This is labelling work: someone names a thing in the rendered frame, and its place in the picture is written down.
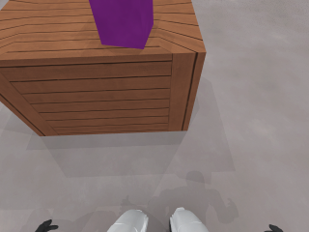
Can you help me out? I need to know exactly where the carton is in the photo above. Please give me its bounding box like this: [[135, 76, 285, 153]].
[[89, 0, 154, 49]]

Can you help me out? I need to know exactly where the left robot hand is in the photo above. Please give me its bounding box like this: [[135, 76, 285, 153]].
[[35, 219, 59, 232]]

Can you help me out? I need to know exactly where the pedestal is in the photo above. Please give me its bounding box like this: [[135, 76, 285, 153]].
[[0, 0, 207, 136]]

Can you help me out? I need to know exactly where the robot right thigh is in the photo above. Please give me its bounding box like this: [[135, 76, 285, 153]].
[[170, 210, 209, 232]]

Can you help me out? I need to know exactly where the robot right shin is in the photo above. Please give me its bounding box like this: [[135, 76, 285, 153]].
[[175, 207, 184, 212]]

